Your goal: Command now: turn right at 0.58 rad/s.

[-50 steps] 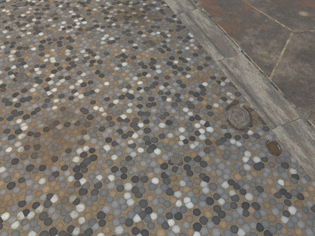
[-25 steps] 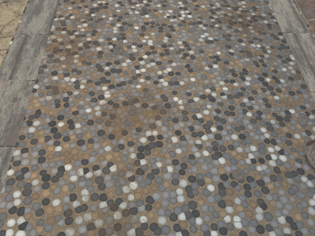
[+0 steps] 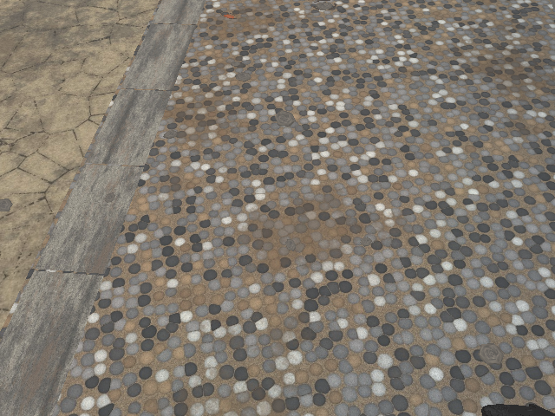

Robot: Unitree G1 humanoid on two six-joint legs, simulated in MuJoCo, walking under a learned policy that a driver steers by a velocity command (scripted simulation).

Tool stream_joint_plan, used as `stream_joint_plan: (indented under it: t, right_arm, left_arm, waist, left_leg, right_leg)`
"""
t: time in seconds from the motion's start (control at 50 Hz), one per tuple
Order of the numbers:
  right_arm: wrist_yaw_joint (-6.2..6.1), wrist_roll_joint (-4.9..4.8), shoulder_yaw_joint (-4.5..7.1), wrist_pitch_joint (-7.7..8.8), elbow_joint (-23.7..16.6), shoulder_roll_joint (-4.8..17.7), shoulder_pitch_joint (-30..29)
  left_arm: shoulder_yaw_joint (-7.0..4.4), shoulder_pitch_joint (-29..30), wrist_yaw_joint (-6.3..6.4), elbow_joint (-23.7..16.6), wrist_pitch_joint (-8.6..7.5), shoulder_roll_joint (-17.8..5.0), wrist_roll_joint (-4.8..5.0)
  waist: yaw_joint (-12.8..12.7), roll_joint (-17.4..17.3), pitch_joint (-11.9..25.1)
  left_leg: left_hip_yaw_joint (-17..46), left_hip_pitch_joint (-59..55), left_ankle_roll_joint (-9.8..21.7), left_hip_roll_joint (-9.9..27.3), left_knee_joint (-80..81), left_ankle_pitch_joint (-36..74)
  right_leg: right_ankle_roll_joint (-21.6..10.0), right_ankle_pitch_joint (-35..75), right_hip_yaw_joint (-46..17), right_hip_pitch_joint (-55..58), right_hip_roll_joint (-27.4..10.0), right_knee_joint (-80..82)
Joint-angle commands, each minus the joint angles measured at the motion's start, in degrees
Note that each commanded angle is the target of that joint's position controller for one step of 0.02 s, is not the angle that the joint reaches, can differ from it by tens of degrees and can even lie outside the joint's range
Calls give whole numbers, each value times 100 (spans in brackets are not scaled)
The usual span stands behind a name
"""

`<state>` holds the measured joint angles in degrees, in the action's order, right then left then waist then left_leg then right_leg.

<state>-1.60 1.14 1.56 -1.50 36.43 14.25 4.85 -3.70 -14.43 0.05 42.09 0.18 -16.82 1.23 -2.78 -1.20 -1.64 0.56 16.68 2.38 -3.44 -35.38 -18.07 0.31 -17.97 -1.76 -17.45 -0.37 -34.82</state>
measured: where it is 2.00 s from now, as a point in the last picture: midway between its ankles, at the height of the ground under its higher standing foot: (287, 225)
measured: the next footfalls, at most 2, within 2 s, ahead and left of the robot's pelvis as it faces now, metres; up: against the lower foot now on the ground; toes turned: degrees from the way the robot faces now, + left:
left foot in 0.28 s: +0.08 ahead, +0.11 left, +0.00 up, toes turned -22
right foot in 0.68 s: -0.03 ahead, -0.12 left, +0.00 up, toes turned -23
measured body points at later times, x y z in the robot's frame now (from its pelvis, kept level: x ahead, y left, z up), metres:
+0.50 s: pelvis +0.01 +0.04 +0.02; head +0.05 +0.04 +0.46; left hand +0.28 +0.24 -0.08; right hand +0.02 -0.27 -0.07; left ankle +0.05 +0.13 -0.73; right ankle -0.06 -0.10 -0.64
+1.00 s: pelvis +0.12 -0.02 +0.00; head +0.13 -0.01 +0.45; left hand +0.20 +0.26 -0.12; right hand +0.22 -0.32 -0.09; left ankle +0.31 +0.10 -0.64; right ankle -0.06 -0.10 -0.73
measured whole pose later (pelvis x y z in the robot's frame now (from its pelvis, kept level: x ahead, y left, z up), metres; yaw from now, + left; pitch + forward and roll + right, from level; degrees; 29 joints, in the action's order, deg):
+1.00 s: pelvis +0.12 -0.02 +0.00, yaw -11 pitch +1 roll -2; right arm 2.1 -2.1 4.3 0.6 38.7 17.8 12.6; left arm -4.5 -23.9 1.0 44.5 -5.3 -16.3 -0.7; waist -3.1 -1.4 0.1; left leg 1.1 47.6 -0.6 6.6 -61.1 -1.4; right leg 3.1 -20.7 12.1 8.2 -1.9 -12.4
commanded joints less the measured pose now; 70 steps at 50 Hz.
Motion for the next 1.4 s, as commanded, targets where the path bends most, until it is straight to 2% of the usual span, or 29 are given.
stream_joint_plan:
  t: [0.02, 0.04, 0.1, 0.16, 0.26, 0.28, 0.3, 0.32, 0.34, 0.42, 0.5, 0.6, 0.66, 0.68, 0.7, 0.72, 0.74, 0.82, 0.94, 1.06, 1.1, 1.14, 1.16, 1.18, 1.2, 1.22, 1.26, 1.3, 1.4]
  right_arm:
    - [-87, 24, 345, 110, -676, 672, -537]
    - [-59, -44, 354, 107, -666, 620, -465]
    - [10, -104, 378, 127, -532, 591, -271]
    - [115, -163, 336, 219, -470, 382, -250]
    - [162, -197, 522, 281, -126, 761, 625]
    - [107, -139, 620, 256, -136, 1117, 764]
    - [99, 81, 666, 203, -258, 1549, 421]
    - [113, 226, 611, 269, -392, 1344, 177]
    - [67, 181, 510, 302, -468, 983, -123]
    - [-125, -2, 411, 285, -410, 788, -83]
    - [-74, 2, 472, 201, -154, 1027, 629]
    - [209, -149, 329, 254, 37, 842, 393]
    - [232, -425, 434, 213, 220, 1266, 836]
    - [253, -366, 338, 264, 183, 1026, 712]
    - [308, -251, 147, 346, 5, 421, 289]
    - [265, -451, 169, 450, -376, 401, 16]
    - [211, -472, 295, 495, -364, 841, -97]
    - [240, -304, 393, 407, -42, 800, 605]
    - [335, -322, 289, 293, -251, 540, 307]
    - [613, -389, 131, 331, -547, 409, -419]
    - [593, -424, 225, 313, -587, 664, -193]
    - [515, -508, 546, 229, -302, 1319, 1407]
    - [424, -493, 840, 137, 68, 1859, 2730]
    - [348, -480, 888, 126, 281, 2371, 2610]
    - [397, -358, 775, 331, -94, 2223, 2575]
    - [435, -306, 644, 485, -82, 1650, 2537]
    - [415, -171, 498, 651, -8, 1260, 1933]
    - [379, 12, 332, 693, -166, 856, 1177]
    - [297, -83, 234, 884, 208, 756, 1401]
  left_arm:
    - [-371, -352, 74, -439, -109, -1277, -97]
    - [-363, -434, 105, -439, -158, -1229, -161]
    - [-384, 363, 216, -665, -68, -1079, 82]
    - [-455, 415, 287, -776, 191, -1120, 61]
    - [-450, 743, 238, -1000, 266, -1039, 163]
    - [-367, 420, 221, -966, 267, -743, 94]
    - [-327, 156, 209, -1058, 220, -526, 58]
    - [-451, 76, 193, -1035, 145, -1010, -25]
    - [-548, 121, 176, -901, 158, -1319, 11]
    - [-430, 251, 138, -863, 262, -895, 18]
    - [-247, 784, 112, -1170, 209, -601, -27]
    - [-51, 598, 149, -925, 185, -241, -179]
    - [-186, 180, 93, -756, 105, -626, -5]
    - [-234, -299, 110, -662, 60, -756, 62]
    - [-290, -1246, 158, -508, 19, -1023, -25]
    - [-499, -1368, 99, -331, -79, -1656, -152]
    - [-368, -974, 91, -476, -302, -1180, -187]
    - [-141, -142, 107, -515, -626, -418, -96]
    - [-206, -388, 113, -271, -663, -568, -215]
    - [-310, -566, 36, -32, -521, -962, -121]
    - [-374, -490, 22, -27, -429, -1279, -86]
    - [-439, -292, -5, -91, -349, -1610, 8]
    - [-371, -215, 19, -216, -432, -1473, 43]
    - [-19, -776, -9, -480, -580, -173, -182]
    - [127, -528, 26, -835, -890, -243, -5]
    - [-2, 496, 50, -1060, -1052, -882, 160]
    - [83, 368, 100, -893, -1083, -656, 150]
    - [46, -222, 28, -585, -837, -610, 114]
    - [149, 397, 2, -593, -451, -353, 6]
  waist:
    - [-66, 1688, 470]
    - [-73, 1385, 622]
    - [290, 730, 650]
    - [223, 967, 874]
    - [499, 1141, 897]
    - [360, 400, 1014]
    - [52, -1342, 733]
    - [-14, -1225, 465]
    - [-48, -699, 256]
    - [196, -439, 100]
    - [556, -462, 364]
    - [351, -731, 585]
    - [203, -713, 442]
    - [-69, -542, 470]
    - [-536, 392, 713]
    - [-568, 1637, 313]
    - [-508, 1158, -73]
    - [86, 1015, -304]
    - [66, 655, -686]
    - [-31, 345, -1124]
    - [272, 689, -690]
    - [1243, 1067, 388]
    - [1886, 715, 1048]
    - [957, -1519, 934]
    - [947, -1514, 2433]
    - [1273, -542, 1739]
    - [649, 431, 716]
    - [156, 100, 306]
    - [338, -52, -618]
  left_leg:
    - [117, 1323, -299, -488, -1792, -1487]
    - [532, 1685, -344, -376, -2717, -2011]
    - [650, 1737, -471, -28, -1972, -1094]
    - [452, 1009, -640, -234, -866, -588]
    - [358, -798, -476, -111, 1548, 806]
    - [1284, -1555, -110, 924, 1837, 631]
    - [3068, -1411, 736, 2230, 2182, 677]
    - [3344, -894, 1157, 2732, 2287, 835]
    - [2591, -608, 1068, 2402, 2200, 790]
    - [890, -705, 871, 1585, 2046, 1549]
    - [833, -1601, 1252, 1873, 1911, 2469]
    - [571, -925, 1129, 1532, 1655, 3030]
    - [1057, -87, 897, 1392, 1748, -329]
    - [1150, 925, 588, 1229, 1498, -1431]
    - [650, 2270, 145, 641, -169, -1942]
    - [-39, 3649, -41, 350, -1580, -1761]
    - [515, 3828, -16, 685, -2520, -1270]
    - [586, 3788, -218, 934, -3374, 456]
    - [261, 3684, -407, 1077, -2973, 1699]
    - [-517, 3060, 204, 1071, -1262, 1566]
    - [-1052, 2084, 476, 559, -1174, 961]
    - [-1306, -191, 809, -98, -1238, 254]
    - [-797, -2501, 1067, -226, -788, 551]
    - [1839, -3951, 1733, 852, 15, -897]
    - [5164, -4550, 2543, 1848, 1676, -2976]
    - [5118, -4065, 1965, 1851, 2256, -2876]
    - [3946, -2217, 1620, 1795, 2186, -1652]
    - [2740, -868, 1438, 1384, 2187, -943]
    - [594, 6, 873, 869, 2782, 989]
  right_leg:
    - [-1748, 3312, -3182, 1092, -1751, 1526]
    - [-1837, 3210, -3226, 1391, -1784, 1565]
    - [-1137, 2822, -2309, 1403, -1109, 1297]
    - [-1018, 2785, -2288, 1182, -781, 1161]
    - [-617, 1242, -2637, 160, -369, 927]
    - [-311, -372, -2202, -582, 65, 88]
    - [-8, -1795, -1165, -1764, 889, -1247]
    - [175, -1678, -1071, -1927, 265, -2410]
    - [258, -1229, -893, -1851, 64, -2881]
    - [563, -167, -366, -2063, -188, -3579]
    - [686, -431, -317, -2149, -216, -2644]
    - [524, -412, 21, -66, -61, -208]
    - [82, 251, 427, 1234, 267, 1315]
    - [-204, 15, -33, 2269, -220, 1324]
    - [-618, -977, -1376, 3427, -1456, 1623]
    - [-1378, -3076, -3025, 2926, -2510, 2380]
    - [-1401, -3188, -3118, 2527, -2396, 2604]
    - [-739, -1089, -1104, 2036, -1753, 2825]
    - [-641, 321, 637, 1584, -1523, 3016]
    - [-521, 1758, 1636, 2149, -1629, 3029]
    - [-506, 5200, 1811, 2370, -1660, 2205]
    - [-471, 7542, 1855, 2020, -1658, -105]
    - [-252, 6575, 1765, 652, -1404, -1935]
    - [165, -740, 1389, -1903, -247, -4498]
    - [95, -1430, -341, -2721, 396, -5579]
    - [-148, -665, -738, -3128, 46, -5294]
    - [-321, -22, -585, -2666, -512, -4491]
    - [-335, 432, -585, -1976, -907, -4130]
    - [-115, 1847, -143, -2485, -971, -2853]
